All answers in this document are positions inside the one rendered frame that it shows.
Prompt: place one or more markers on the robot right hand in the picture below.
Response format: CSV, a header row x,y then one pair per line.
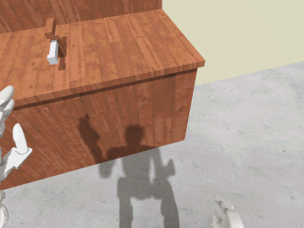
x,y
230,220

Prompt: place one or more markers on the robot left hand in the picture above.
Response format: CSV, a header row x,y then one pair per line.
x,y
17,155

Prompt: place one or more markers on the counter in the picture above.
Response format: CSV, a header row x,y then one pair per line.
x,y
123,84

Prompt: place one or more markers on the tap lever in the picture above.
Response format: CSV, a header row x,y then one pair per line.
x,y
53,53

